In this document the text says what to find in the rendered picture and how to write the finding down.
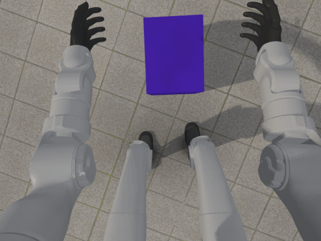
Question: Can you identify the robot right thigh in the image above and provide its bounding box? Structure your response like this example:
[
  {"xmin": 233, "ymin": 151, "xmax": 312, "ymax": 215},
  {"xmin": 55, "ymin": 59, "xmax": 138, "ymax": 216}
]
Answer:
[{"xmin": 188, "ymin": 140, "xmax": 247, "ymax": 241}]

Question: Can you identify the carton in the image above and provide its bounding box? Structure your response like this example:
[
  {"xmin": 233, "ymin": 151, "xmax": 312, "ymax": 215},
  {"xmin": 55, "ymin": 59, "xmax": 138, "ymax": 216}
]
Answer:
[{"xmin": 143, "ymin": 15, "xmax": 204, "ymax": 95}]

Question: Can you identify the robot right upper arm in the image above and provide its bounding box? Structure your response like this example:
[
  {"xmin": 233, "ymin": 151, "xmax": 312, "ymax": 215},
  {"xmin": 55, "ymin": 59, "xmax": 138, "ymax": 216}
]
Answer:
[{"xmin": 258, "ymin": 142, "xmax": 321, "ymax": 241}]

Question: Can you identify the robot left forearm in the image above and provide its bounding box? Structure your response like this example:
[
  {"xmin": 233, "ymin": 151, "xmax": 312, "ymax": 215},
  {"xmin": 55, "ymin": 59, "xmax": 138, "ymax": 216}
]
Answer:
[{"xmin": 29, "ymin": 45, "xmax": 96, "ymax": 185}]

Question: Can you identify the robot right forearm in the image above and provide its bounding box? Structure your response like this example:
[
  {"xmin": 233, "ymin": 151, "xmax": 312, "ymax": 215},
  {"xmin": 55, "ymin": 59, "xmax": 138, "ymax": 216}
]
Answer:
[{"xmin": 253, "ymin": 41, "xmax": 321, "ymax": 147}]

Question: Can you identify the right robot hand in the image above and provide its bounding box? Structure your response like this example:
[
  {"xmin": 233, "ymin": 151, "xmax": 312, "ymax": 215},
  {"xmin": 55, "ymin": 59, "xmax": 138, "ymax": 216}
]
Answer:
[{"xmin": 240, "ymin": 0, "xmax": 282, "ymax": 52}]

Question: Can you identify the right robot foot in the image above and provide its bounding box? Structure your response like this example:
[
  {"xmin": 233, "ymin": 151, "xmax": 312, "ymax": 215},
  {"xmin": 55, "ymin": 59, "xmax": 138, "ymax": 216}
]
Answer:
[{"xmin": 185, "ymin": 122, "xmax": 200, "ymax": 157}]

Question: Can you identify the robot left upper arm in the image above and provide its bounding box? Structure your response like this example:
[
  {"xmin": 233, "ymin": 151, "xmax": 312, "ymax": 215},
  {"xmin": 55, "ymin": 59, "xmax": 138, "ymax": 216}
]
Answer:
[{"xmin": 0, "ymin": 142, "xmax": 96, "ymax": 241}]

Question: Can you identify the left robot hand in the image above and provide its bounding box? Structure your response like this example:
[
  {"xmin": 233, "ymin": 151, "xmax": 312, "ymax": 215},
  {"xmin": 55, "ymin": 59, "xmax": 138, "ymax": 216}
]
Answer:
[{"xmin": 70, "ymin": 2, "xmax": 106, "ymax": 51}]

